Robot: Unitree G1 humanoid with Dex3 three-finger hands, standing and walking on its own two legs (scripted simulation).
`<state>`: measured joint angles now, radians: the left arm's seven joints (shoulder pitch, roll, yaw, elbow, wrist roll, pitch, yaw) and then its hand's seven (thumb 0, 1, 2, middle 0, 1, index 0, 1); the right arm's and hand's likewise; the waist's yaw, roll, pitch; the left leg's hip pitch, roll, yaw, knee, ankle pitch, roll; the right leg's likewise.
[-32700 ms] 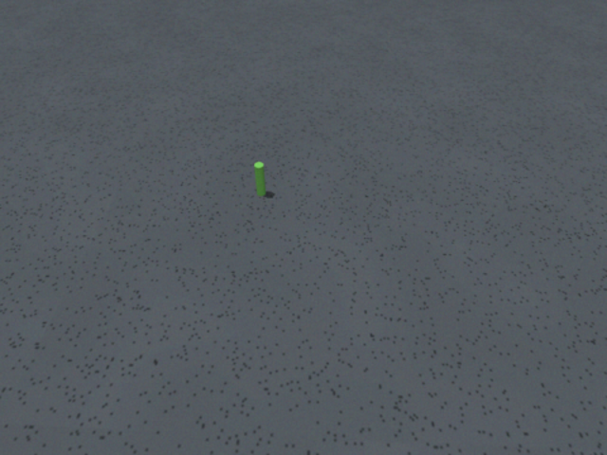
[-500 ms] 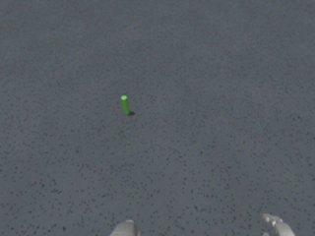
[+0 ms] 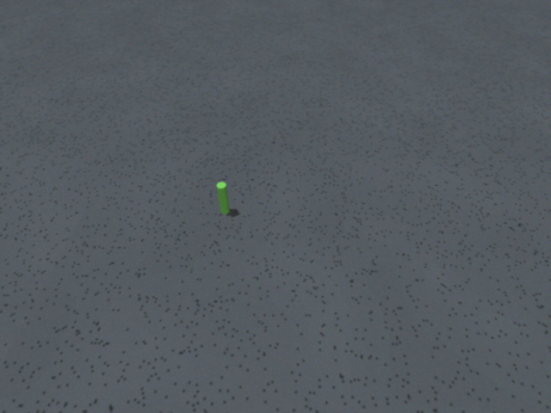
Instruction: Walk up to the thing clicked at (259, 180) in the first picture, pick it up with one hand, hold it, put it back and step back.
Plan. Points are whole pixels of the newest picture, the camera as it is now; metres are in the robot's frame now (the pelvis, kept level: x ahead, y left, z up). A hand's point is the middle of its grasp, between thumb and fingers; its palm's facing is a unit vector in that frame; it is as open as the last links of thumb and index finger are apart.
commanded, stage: step back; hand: left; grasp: from the side
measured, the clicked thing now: (223, 198) +1.10 +0.24 -0.67
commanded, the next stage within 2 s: stand in 0.56 s
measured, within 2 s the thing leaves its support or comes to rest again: neither
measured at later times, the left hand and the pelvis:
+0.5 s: hand out of the picture +0.10 +0.29 -0.16, palm faces +0.03 -0.93 -0.37, open 7.4 cm; pelvis +0.04 +0.02 +0.00, yaw +2 degrees
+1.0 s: hand out of the picture +0.15 +0.27 -0.13, palm faces +0.00 -0.94 -0.34, open 7.4 cm; pelvis +0.06 +0.02 +0.02, yaw +1 degrees
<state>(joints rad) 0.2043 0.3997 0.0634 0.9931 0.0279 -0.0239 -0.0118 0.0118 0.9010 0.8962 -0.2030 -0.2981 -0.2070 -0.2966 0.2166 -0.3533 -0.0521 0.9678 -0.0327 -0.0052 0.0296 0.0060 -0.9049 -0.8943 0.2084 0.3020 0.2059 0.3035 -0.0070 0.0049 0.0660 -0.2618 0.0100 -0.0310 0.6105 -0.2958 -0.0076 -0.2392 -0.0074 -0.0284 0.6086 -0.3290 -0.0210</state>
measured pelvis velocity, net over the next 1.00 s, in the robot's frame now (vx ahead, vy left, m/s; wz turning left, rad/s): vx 0.06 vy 0.02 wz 0.02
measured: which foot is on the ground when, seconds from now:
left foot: down 0.00-0.02, up 0.04-0.26, down 0.28-1.00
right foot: down 0.00-1.00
